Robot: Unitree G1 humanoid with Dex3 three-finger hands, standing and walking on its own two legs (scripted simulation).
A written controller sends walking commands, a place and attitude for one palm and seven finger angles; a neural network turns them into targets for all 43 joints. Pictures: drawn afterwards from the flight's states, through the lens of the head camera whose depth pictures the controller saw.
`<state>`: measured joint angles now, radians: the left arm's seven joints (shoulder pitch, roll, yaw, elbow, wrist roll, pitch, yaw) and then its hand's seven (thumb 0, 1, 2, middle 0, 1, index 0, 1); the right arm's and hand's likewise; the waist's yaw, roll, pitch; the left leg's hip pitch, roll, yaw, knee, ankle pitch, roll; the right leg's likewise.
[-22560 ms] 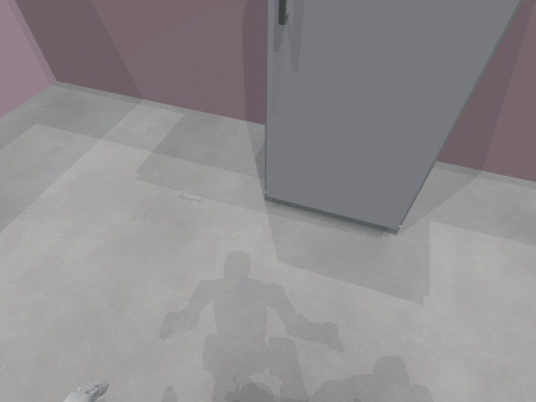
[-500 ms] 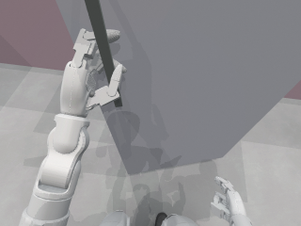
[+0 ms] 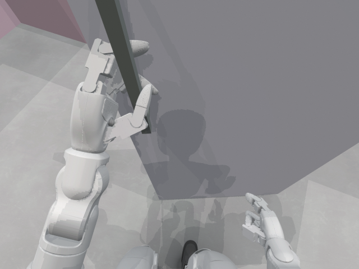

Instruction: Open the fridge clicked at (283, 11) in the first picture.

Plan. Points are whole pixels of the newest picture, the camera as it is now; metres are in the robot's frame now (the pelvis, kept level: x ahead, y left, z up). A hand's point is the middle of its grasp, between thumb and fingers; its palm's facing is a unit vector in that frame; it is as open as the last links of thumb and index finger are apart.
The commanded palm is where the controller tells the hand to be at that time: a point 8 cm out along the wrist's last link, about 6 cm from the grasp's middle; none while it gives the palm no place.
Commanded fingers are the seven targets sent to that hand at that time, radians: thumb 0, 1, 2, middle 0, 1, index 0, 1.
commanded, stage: walk backward, drawing the door open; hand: left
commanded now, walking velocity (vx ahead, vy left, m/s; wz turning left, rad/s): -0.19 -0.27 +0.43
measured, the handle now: (130, 62) +0.36 +0.07 +0.25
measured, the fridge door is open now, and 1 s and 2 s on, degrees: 27 48 75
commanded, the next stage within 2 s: none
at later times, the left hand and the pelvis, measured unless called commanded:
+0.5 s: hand (163, 166) +0.24 +0.02 +0.21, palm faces +0.24 -0.96 -0.13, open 6.8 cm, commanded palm +0.20 +0.07 +0.21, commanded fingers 0.00 0.90 0.90 -0.45 -1.40 -0.45 -1.40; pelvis -0.05 -0.16 -0.01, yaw +15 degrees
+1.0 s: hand (209, 257) +0.15 -0.02 +0.21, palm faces +0.63 -0.76 -0.17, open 6.7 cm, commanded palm +0.09 +0.00 +0.21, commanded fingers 0.00 0.90 0.90 -0.45 -1.40 -0.45 -1.40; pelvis -0.06 -0.33 -0.01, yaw +28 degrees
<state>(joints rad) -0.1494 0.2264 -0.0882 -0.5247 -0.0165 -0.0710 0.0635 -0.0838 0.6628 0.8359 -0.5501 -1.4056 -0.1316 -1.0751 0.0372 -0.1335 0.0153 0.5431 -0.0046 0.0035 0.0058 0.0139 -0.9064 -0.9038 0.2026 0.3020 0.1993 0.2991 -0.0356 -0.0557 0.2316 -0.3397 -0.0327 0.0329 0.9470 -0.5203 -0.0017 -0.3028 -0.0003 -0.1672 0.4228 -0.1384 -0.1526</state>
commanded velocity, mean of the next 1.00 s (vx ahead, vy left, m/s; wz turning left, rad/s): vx -0.18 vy -0.22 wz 0.44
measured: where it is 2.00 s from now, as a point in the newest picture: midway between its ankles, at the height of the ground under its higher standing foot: outside the picture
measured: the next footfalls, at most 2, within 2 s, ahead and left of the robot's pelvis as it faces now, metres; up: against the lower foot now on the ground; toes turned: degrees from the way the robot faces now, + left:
left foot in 0.16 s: -0.02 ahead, +0.10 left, +0.00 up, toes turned +11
right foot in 0.40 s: +0.04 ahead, -0.26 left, +0.00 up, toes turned +11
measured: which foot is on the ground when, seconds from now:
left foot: up 0.00-0.14, down 0.16-0.40, up 0.42-0.64, down 0.66-0.98, up 1.00-1.00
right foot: down 0.00-0.16, up 0.18-0.38, down 0.40-0.66, up 0.68-0.96, down 0.98-1.00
